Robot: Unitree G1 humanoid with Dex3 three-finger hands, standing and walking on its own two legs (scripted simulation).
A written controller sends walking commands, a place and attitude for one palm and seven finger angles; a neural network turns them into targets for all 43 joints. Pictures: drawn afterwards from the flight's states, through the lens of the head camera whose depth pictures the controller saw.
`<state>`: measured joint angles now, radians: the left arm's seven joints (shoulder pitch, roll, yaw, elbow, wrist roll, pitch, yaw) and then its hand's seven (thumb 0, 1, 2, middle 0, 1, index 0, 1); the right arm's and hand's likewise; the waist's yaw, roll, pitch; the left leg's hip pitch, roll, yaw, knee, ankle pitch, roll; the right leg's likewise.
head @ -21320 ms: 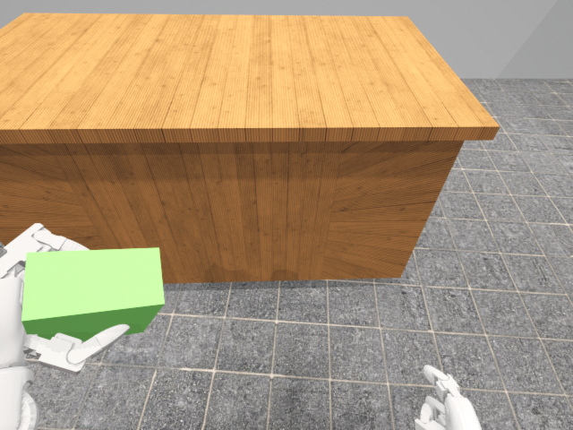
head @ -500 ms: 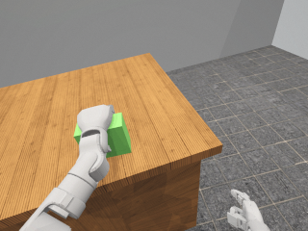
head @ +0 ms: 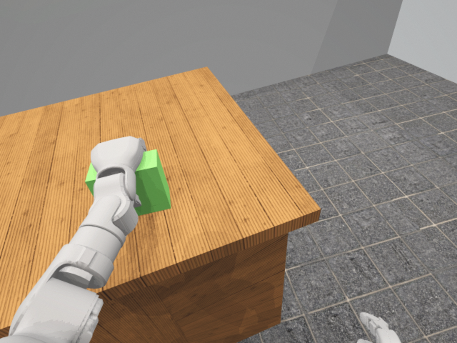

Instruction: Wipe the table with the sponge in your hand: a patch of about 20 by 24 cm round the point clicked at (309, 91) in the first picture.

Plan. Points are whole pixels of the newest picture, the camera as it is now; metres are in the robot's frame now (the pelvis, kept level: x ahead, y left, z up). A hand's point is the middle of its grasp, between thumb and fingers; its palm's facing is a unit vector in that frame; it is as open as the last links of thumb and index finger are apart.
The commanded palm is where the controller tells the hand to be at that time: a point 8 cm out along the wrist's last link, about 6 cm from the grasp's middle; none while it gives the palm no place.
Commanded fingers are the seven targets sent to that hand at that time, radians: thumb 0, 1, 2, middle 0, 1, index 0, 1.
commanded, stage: wipe forward along the third lane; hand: left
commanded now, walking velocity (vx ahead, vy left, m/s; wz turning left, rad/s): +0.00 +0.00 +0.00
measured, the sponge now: (134, 192) +0.38 +0.22 +0.08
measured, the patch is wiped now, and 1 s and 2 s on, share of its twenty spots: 1.00 1.00 1.00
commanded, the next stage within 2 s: wipe back along the third lane in 0.62 s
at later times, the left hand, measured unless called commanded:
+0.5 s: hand (123, 159) +0.44 +0.25 +0.12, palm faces -0.05 +0.00 -1.00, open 10.1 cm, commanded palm +0.43 +0.26 +0.15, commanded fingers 0.00 0.10 1.30 -1.20 -1.60 -1.20 -1.60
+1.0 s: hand (122, 153) +0.46 +0.26 +0.12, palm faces +0.02 +0.00 -1.00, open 10.1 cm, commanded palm +0.42 +0.25 +0.15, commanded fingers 0.00 0.10 1.30 -1.20 -1.60 -1.20 -1.60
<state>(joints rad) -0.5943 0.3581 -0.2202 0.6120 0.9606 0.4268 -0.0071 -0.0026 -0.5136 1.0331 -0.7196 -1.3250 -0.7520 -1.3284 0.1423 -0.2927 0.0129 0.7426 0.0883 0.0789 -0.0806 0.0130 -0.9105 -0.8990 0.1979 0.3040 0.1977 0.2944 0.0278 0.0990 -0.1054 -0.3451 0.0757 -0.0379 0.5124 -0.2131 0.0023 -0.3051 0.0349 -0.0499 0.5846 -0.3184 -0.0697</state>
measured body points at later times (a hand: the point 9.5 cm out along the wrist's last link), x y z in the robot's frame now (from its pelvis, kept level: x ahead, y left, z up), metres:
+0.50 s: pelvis +0.01 +0.03 +0.00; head +0.01 +0.00 +0.45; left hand +0.44 +0.25 +0.18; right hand +0.12 -0.23 -0.13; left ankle +0.04 +0.19 -0.73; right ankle -0.01 -0.07 -0.73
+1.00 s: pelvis +0.02 +0.06 +0.00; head +0.02 +0.04 +0.45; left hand +0.46 +0.26 +0.17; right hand +0.12 -0.19 -0.14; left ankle +0.04 +0.19 -0.73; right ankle -0.01 -0.07 -0.73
